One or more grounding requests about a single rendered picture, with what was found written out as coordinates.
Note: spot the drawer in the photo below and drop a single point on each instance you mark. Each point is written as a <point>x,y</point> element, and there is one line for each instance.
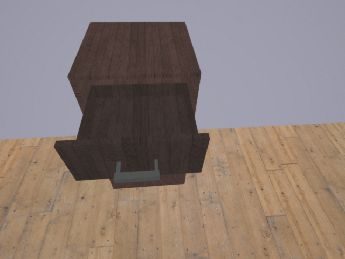
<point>135,124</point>

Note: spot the cabinet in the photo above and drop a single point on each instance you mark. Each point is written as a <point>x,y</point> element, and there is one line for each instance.
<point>113,53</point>

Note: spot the handle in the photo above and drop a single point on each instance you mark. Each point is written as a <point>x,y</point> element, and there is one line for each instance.
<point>122,177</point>

